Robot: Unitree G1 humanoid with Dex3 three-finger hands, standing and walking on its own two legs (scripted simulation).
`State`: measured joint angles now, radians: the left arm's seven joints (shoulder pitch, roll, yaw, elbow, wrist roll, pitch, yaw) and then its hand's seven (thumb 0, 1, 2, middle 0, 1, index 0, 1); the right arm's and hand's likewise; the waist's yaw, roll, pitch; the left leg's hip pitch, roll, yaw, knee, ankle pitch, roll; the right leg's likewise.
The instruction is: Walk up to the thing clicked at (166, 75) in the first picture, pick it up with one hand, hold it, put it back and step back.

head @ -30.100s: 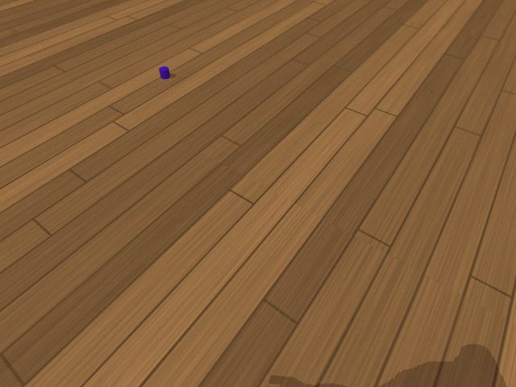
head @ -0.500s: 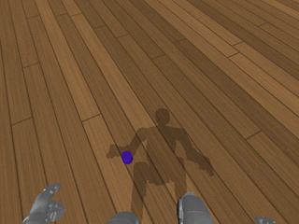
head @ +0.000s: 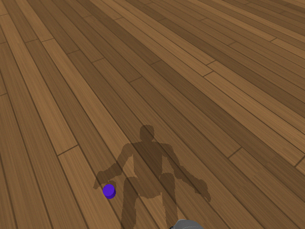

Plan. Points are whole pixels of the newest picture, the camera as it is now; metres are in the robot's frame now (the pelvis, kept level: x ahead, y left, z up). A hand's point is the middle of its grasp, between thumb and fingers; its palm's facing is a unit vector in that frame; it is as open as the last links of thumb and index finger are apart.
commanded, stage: walk up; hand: left
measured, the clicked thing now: (109, 191) +0.42 +0.25 -0.72
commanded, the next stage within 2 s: stand in 0.90 s
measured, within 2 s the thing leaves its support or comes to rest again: neither
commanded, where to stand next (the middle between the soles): +0.02 +0.02 m, yaw -2 degrees
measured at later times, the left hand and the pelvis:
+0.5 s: hand out of the picture +0.13 +0.29 -0.15, palm faces -0.06 -0.92 -0.39, open 7.4 cm; pelvis +0.05 +0.02 +0.00, yaw -1 degrees
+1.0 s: hand out of the picture +0.12 +0.28 -0.14, palm faces -0.08 -0.94 -0.34, open 7.4 cm; pelvis +0.05 +0.03 +0.02, yaw -1 degrees
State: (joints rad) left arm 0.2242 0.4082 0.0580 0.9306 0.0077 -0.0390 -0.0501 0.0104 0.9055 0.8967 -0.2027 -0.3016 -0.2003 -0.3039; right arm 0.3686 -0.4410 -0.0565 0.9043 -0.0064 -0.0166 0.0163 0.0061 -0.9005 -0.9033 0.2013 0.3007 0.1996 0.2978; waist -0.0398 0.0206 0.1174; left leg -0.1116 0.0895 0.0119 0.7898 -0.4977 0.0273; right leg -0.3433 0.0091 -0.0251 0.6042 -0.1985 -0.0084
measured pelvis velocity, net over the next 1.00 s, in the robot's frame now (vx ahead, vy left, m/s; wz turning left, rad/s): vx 0.05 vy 0.03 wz -0.02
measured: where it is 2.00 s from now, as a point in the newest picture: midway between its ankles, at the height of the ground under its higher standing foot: outside the picture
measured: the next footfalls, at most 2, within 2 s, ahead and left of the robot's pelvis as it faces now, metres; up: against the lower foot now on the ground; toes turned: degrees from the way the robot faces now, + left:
left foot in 0.26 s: +0.17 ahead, +0.14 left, +0.00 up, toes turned +0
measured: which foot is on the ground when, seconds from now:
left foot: up 0.00-0.24, down 0.26-1.00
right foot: down 0.00-1.00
